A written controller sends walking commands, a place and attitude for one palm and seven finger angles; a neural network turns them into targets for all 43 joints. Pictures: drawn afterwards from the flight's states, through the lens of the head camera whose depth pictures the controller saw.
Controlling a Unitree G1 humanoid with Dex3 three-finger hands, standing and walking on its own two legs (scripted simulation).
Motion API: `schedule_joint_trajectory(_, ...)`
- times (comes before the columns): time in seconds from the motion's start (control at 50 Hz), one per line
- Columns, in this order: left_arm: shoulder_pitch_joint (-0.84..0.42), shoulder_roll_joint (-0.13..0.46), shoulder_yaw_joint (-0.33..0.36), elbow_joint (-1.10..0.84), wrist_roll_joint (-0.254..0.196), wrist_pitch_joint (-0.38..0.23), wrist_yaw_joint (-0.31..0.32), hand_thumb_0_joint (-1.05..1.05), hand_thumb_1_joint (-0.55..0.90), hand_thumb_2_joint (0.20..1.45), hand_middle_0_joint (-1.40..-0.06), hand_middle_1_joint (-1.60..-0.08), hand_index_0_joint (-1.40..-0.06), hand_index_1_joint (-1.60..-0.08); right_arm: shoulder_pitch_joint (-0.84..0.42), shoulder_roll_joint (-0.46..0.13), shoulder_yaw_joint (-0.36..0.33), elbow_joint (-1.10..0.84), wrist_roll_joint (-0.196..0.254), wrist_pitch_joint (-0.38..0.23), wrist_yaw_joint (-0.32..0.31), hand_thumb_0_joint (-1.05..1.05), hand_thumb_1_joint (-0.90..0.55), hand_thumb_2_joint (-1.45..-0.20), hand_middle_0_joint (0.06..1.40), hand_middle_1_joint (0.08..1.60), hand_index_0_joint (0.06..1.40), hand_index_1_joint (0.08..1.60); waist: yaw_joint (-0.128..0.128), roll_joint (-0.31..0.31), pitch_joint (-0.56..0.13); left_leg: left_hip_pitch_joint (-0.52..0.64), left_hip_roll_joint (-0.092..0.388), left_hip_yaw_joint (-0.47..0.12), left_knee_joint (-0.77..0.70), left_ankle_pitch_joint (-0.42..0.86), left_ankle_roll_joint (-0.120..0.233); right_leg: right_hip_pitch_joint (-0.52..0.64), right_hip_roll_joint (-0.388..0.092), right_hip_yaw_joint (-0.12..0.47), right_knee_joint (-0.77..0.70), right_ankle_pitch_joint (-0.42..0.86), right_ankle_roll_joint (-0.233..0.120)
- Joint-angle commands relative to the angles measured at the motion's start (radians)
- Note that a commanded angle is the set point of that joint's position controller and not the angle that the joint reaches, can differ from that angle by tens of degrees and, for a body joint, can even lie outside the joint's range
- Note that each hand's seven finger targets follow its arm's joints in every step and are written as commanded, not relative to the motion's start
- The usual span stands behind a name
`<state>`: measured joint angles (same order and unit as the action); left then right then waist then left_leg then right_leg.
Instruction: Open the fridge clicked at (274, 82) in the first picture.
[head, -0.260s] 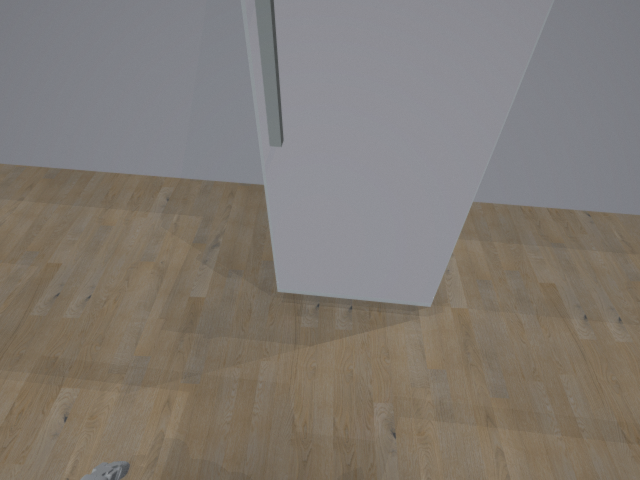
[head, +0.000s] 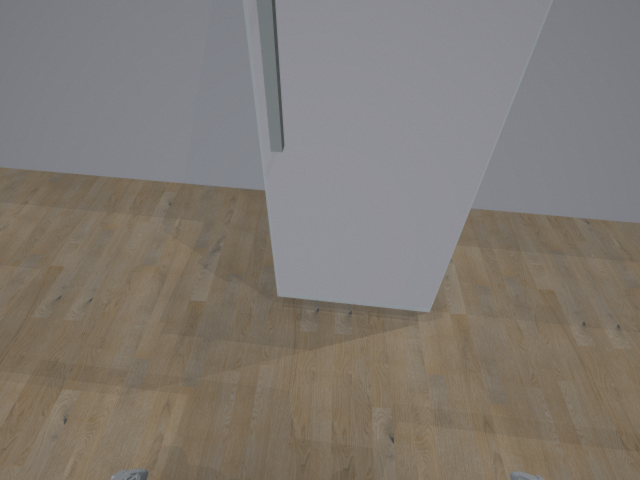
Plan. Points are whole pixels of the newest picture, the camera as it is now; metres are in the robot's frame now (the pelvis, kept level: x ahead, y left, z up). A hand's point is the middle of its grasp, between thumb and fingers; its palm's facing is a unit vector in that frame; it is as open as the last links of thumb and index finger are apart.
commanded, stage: stand and wait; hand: left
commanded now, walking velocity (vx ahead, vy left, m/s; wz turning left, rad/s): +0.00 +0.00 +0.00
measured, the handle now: (273, 62) +0.83 +0.15 +0.16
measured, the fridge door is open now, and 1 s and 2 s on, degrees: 0 0 0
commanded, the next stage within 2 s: look at it before walking up in 0.60 s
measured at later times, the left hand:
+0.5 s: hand out of the picture +0.06 +0.23 -0.15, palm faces -0.03 -0.94 -0.34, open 7.4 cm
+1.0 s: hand out of the picture +0.06 +0.22 -0.15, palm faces -0.03 -0.94 -0.33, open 7.4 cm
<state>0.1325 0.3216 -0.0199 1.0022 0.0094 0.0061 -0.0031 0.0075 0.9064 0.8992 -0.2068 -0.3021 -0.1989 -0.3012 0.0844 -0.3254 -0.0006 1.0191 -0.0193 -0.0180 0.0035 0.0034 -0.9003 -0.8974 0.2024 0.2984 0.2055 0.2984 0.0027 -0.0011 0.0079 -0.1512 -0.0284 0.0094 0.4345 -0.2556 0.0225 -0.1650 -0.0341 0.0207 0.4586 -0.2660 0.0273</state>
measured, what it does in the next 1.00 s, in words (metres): stands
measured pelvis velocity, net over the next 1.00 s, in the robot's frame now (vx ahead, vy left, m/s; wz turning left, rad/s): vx -0.01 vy -0.02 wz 0.00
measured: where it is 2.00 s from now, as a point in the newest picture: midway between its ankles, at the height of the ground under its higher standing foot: outside the picture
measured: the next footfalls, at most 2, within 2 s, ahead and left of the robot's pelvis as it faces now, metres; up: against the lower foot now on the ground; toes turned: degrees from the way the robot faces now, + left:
right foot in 2.00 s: +0.31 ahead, -0.11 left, +0.00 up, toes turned -10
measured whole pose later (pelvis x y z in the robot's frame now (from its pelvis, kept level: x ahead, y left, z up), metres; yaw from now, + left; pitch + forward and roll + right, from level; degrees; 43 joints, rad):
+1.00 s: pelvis -0.01 -0.02 +0.01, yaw +0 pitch -2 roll +0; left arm 0.14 0.33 -0.01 1.07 0.01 0.00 0.00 0.01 0.91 0.90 -0.21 -0.30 -0.20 -0.30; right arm 0.13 -0.34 0.00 1.12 -0.01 -0.02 0.00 0.00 -0.90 -0.90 0.20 0.30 0.20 0.30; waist -0.01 0.00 0.03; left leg -0.13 0.00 -0.01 0.36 -0.19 -0.01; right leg -0.14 0.00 0.01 0.38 -0.20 0.00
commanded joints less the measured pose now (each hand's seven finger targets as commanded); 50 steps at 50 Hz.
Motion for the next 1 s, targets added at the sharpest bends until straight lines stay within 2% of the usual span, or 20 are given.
schedule_joint_trajectory(0.0, -0.044, 0.217, 0.057, -0.056, 0.003, -0.026, 0.019, 0.000, 0.900, 0.900, -0.200, -0.300, -0.200, -0.300, -0.039, -0.213, -0.047, -0.057, 0.006, -0.022, -0.020, 0.000, -0.900, -0.900, 0.200, 0.300, 0.200, 0.300, -0.003, 0.006, -0.055, 0.018, 0.134, -0.094, -0.079, 0.247, 0.018, 0.014, -0.075, 0.063, -0.060, 0.223, -0.052)
schedule_joint_trajectory(0.18, -0.037, 0.220, 0.057, -0.021, 0.002, -0.030, 0.017, 0.000, 0.900, 0.900, -0.200, -0.300, -0.200, -0.300, -0.023, -0.213, -0.042, -0.019, 0.010, -0.020, -0.020, 0.000, -0.900, -0.900, 0.200, 0.300, 0.200, 0.300, -0.003, -0.007, -0.050, 0.015, 0.135, -0.102, -0.100, 0.195, 0.013, 0.027, -0.083, 0.076, -0.094, 0.200, -0.055)
schedule_joint_trajectory(0.4, -0.032, 0.224, 0.054, 0.008, 0.001, -0.031, 0.015, 0.000, 0.900, 0.900, -0.200, -0.300, -0.200, -0.300, -0.006, -0.219, -0.036, 0.018, 0.011, -0.016, -0.017, 0.000, -0.900, -0.900, 0.200, 0.300, 0.200, 0.300, -0.003, -0.020, -0.017, 0.002, 0.135, -0.107, -0.125, 0.121, 0.007, 0.004, -0.084, 0.095, -0.138, 0.112, -0.058)
schedule_joint_trajectory(0.44, -0.033, 0.226, 0.054, 0.009, 0.001, -0.033, 0.016, 0.000, 0.900, 0.900, -0.200, -0.300, -0.200, -0.300, -0.001, -0.219, -0.037, 0.021, 0.011, -0.017, -0.017, 0.000, -0.900, -0.900, 0.200, 0.300, 0.200, 0.300, -0.005, -0.015, -0.032, 0.012, 0.137, -0.107, -0.122, 0.138, 0.006, 0.009, -0.085, 0.096, -0.135, 0.129, -0.060)
schedule_joint_trajectory(0.74, -0.037, 0.221, 0.055, 0.009, 0.002, -0.036, 0.017, 0.000, 0.900, 0.900, -0.200, -0.300, -0.200, -0.300, 0.004, -0.210, -0.033, 0.030, 0.011, -0.018, -0.017, 0.000, -0.900, -0.900, 0.200, 0.300, 0.200, 0.300, -0.002, -0.017, -0.024, 0.007, 0.140, -0.107, -0.124, 0.161, 0.000, 0.016, -0.087, 0.093, -0.147, 0.155, -0.059)
schedule_joint_trajectory(0.8, -0.038, 0.217, 0.054, 0.009, 0.002, -0.035, 0.016, 0.000, 0.900, 0.900, -0.200, -0.300, -0.200, -0.300, 0.002, -0.209, -0.034, 0.031, 0.010, -0.016, -0.017, 0.000, -0.900, -0.900, 0.200, 0.300, 0.200, 0.300, -0.003, -0.016, -0.012, 0.006, 0.139, -0.107, -0.131, 0.140, -0.001, 0.004, -0.083, 0.095, -0.156, 0.126, -0.057)
schedule_joint_trajectory(0.98, -0.028, 0.214, 0.054, 0.012, 0.001, -0.035, 0.016, 0.000, 0.900, 0.900, -0.200, -0.300, -0.200, -0.300, 0.004, -0.208, -0.032, 0.032, 0.012, -0.019, -0.019, 0.000, -0.900, -0.900, 0.200, 0.300, 0.200, 0.300, -0.002, -0.002, -0.045, 0.028, 0.144, -0.107, -0.128, 0.198, -0.001, 0.036, -0.085, 0.083, -0.145, 0.196, -0.055)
